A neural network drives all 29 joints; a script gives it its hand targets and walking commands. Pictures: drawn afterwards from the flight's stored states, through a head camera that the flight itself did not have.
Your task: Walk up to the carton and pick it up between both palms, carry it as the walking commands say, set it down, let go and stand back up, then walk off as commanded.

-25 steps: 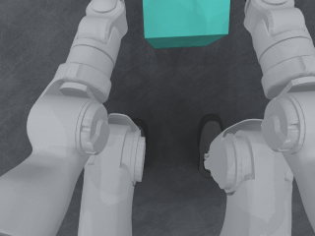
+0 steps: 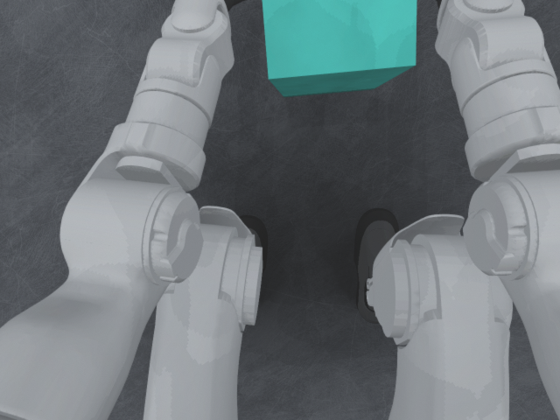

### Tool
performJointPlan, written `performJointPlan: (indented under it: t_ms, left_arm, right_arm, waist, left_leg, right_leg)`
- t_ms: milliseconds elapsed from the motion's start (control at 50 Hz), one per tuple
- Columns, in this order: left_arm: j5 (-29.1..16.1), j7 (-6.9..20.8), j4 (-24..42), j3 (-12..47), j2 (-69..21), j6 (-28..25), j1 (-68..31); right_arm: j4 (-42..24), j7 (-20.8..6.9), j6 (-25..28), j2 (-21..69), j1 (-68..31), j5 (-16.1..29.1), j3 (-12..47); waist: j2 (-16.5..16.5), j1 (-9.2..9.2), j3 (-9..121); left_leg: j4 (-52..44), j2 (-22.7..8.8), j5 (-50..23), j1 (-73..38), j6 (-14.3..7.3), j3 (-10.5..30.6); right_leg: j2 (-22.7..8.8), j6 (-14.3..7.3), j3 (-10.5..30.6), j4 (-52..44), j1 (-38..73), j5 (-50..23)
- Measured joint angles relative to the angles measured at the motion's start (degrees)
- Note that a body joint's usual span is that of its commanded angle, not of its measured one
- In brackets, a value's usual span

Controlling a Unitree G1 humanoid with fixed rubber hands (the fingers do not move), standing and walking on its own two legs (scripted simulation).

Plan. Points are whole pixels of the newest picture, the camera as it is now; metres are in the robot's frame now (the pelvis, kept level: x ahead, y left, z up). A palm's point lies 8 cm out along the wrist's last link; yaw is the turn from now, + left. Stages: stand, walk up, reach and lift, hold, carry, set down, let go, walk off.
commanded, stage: reach and lift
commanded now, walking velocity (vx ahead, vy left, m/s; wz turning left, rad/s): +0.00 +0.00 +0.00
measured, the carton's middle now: (330, 15) +0.54 -0.03 -0.26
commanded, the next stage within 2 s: none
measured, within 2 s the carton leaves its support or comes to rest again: leaves its support in 0.10 s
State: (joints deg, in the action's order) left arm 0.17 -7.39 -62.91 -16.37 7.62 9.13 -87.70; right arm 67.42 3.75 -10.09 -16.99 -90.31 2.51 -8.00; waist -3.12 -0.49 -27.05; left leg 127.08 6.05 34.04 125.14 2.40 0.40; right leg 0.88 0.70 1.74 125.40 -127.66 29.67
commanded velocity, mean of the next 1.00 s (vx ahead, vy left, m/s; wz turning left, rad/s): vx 0.00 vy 0.00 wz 0.00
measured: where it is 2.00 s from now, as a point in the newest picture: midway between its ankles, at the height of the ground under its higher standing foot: (306, 284)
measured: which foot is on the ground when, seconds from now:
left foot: down 0.00-1.00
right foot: down 0.00-1.00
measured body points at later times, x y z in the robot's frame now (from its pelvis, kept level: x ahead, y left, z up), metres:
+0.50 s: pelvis -0.01 -0.01 +0.02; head +0.35 -0.05 +0.27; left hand +0.55 +0.08 -0.12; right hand +0.56 -0.15 -0.14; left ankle +0.12 +0.12 -0.33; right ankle +0.13 -0.13 -0.33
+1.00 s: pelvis -0.01 +0.00 +0.07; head +0.35 -0.02 +0.32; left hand +0.54 +0.09 -0.07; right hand +0.55 -0.14 -0.08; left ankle +0.12 +0.12 -0.33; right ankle +0.13 -0.13 -0.33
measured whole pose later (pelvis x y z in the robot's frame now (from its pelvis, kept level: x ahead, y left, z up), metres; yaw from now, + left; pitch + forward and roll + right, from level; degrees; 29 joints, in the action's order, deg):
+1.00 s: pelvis -0.01 +0.00 +0.07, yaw -1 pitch +27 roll +3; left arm 7.5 -19.9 -38.3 -21.7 -2.5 19.0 -80.0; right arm 48.4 10.4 -20.8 -10.5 -83.9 -3.8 -12.1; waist 0.0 -0.5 -29.8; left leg 115.1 6.6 32.8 109.5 3.2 0.4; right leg 4.6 2.5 5.0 114.2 -113.1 27.7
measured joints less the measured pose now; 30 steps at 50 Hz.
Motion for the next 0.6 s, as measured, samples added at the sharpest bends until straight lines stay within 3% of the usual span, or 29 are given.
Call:
performJointPlan:
  t_ms: [200,360,400,500,600]
  left_arm:
    - [-0.44,-3.71,6.57,0.00,-2.14,3.23,-0.40]
    - [-0.23,-4.81,11.13,0.00,-2.75,5.95,0.31]
    - [-0.23,-6.18,13.05,0.01,-3.44,6.51,1.35]
    - [1.74,-13.16,15.82,-1.83,-6.50,6.77,3.42]
    - [4.74,-12.65,15.95,-4.73,-7.66,6.96,4.36]
  right_arm:
    - [-4.77,3.75,-2.32,0.03,0.53,0.00,0.00]
    - [-8.32,4.59,-5.59,0.33,0.77,-0.05,0.01]
    - [-10.21,4.91,-6.92,0.66,1.41,-0.06,0.01]
    - [-12.84,6.77,-8.84,2.60,2.64,-0.58,0.01]
    - [-12.86,7.03,-9.79,3.74,2.75,-4.18,-0.07]
  waist:
    - [0.39,0.00,-0.45]
    - [0.78,0.01,-2.99]
    - [0.78,0.01,-3.00]
    - [1.18,0.00,-2.92]
    - [2.95,0.00,-2.77]
  left_leg:
    - [-0.77,0.64,0.04,-1.16,0.72,-0.12]
    - [-2.37,0.68,0.10,-5.03,1.57,-0.43]
    - [-2.93,0.69,0.17,-5.98,1.67,-0.42]
    - [-4.73,0.65,0.24,-8.66,1.71,-0.21]
    - [-6.38,0.50,-0.10,-9.40,1.71,-0.23]
  right_leg:
    - [0.67,0.23,0.86,0.00,0.64,0.15]
    - [2.32,0.33,2.07,-0.93,3.41,-0.43]
    - [2.78,0.39,2.34,-1.47,4.10,-0.64]
    - [3.55,0.70,2.65,-3.32,6.42,-1.12]
    - [3.76,0.71,2.84,-4.81,6.97,-1.58]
